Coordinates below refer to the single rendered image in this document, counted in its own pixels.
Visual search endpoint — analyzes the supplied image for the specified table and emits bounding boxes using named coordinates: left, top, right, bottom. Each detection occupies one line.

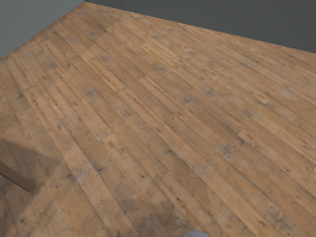
left=0, top=161, right=36, bottom=193

